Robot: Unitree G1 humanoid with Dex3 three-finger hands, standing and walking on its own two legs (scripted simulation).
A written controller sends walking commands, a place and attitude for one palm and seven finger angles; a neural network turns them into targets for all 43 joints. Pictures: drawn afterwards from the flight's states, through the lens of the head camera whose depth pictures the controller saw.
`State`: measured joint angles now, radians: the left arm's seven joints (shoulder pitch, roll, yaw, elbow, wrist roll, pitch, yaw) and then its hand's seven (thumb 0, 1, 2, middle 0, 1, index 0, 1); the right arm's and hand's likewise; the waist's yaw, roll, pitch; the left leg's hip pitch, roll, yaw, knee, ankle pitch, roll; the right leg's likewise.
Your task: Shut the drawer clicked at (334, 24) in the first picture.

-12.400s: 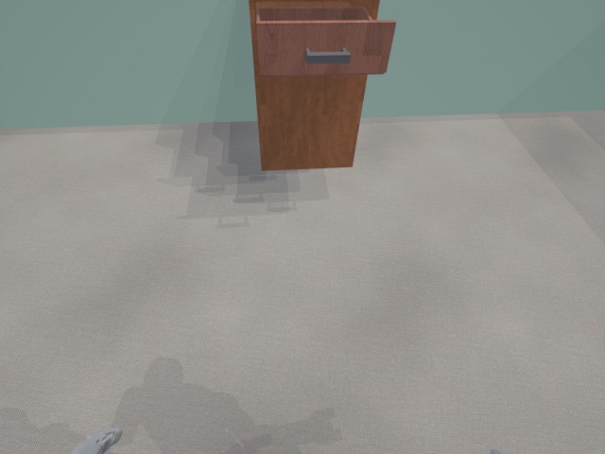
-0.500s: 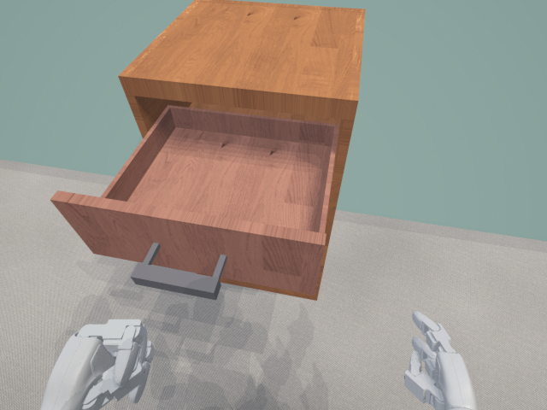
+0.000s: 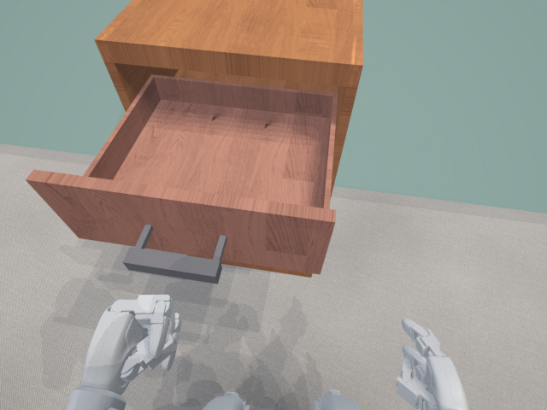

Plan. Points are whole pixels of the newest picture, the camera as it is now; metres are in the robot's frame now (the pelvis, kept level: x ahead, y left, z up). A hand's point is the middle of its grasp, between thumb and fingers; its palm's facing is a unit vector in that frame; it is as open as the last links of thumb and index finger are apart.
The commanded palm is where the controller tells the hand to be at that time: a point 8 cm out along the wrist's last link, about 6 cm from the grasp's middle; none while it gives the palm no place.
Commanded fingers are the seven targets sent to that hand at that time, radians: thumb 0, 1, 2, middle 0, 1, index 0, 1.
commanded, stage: bring the fist close to the handle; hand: left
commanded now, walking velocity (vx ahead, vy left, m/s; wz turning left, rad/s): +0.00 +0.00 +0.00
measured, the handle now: (178, 251) +0.33 +0.16 +0.03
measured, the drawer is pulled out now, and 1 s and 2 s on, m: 0.29 0.29 0.18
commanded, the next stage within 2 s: push the drawer shut in 0.64 s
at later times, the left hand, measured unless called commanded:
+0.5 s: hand (182, 325) +0.23 +0.13 +0.04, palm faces -0.11 -0.99 -0.05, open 3.3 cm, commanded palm +0.20 +0.19 +0.04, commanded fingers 0.00 0.90 0.90 -1.40 -1.60 -1.40 -1.60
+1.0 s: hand (190, 310) +0.25 +0.13 +0.03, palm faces -0.15 -0.99 -0.05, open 3.2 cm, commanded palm +0.24 +0.19 +0.04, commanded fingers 0.00 0.90 0.90 -1.40 -1.60 -1.40 -1.60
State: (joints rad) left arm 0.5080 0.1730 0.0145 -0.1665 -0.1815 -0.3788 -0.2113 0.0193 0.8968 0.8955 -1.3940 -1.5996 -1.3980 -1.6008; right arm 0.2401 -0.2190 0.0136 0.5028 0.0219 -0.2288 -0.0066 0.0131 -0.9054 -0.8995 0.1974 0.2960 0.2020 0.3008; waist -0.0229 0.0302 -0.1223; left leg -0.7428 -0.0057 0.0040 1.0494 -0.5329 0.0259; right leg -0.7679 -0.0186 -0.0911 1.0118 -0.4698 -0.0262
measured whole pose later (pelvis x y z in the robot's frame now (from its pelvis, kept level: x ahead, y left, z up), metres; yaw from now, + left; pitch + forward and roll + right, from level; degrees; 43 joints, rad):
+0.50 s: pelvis +0.00 -0.01 -0.02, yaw +0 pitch +17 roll -1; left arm 0.42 0.20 0.03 -0.11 -0.18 -0.37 -0.18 0.02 0.90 0.90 -1.39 -1.60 -1.40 -1.60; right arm 0.25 -0.23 0.01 0.47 0.02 -0.14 -0.01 0.01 -0.91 -0.90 0.20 0.30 0.20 0.30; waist -0.03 0.04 -0.16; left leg -0.86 0.01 0.00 1.14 -0.57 0.02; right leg -0.89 -0.01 -0.10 1.10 -0.51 -0.04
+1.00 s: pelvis +0.00 -0.01 -0.02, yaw +0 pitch +17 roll -2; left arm 0.30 0.22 0.05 -0.02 -0.20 -0.37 -0.22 0.02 0.89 0.90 -1.39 -1.60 -1.40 -1.60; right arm 0.23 -0.24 0.02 0.48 0.02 -0.14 -0.01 0.01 -0.91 -0.90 0.20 0.30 0.20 0.30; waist -0.04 0.04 -0.15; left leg -0.88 0.01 -0.02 1.15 -0.58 0.01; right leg -0.90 -0.01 -0.11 1.11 -0.51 -0.05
